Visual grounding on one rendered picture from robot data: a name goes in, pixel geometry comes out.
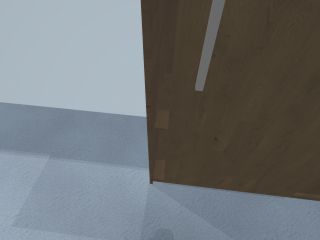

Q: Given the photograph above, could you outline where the wardrobe door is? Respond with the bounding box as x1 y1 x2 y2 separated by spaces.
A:
297 177 320 195
163 0 320 198

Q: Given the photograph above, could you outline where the handle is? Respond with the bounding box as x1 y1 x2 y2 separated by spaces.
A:
195 0 226 91

